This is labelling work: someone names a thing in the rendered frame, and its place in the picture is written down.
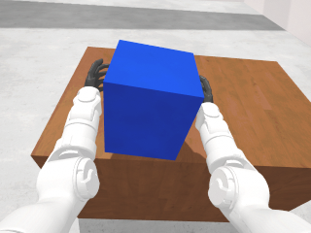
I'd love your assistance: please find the robot right hand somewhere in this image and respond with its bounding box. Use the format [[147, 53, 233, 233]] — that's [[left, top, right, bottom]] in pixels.
[[199, 75, 214, 104]]

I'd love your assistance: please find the left robot upper arm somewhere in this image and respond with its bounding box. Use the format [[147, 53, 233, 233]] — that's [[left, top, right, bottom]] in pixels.
[[0, 156, 100, 233]]

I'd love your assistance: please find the carton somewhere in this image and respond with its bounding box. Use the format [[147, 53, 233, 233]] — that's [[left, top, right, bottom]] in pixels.
[[103, 40, 205, 160]]

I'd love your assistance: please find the right robot upper arm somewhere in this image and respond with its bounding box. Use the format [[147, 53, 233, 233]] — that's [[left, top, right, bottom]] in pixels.
[[208, 165, 311, 233]]

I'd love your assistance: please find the robot left hand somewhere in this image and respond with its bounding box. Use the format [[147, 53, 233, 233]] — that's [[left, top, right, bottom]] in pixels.
[[84, 58, 110, 92]]

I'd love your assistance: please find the left robot forearm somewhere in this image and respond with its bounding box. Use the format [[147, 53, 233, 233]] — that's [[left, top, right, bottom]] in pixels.
[[36, 86, 102, 197]]

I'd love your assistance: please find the pedestal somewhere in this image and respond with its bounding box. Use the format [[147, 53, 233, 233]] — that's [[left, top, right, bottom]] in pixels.
[[30, 47, 311, 222]]

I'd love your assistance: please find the right robot forearm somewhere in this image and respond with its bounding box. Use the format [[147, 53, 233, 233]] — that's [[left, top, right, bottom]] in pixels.
[[195, 102, 270, 198]]

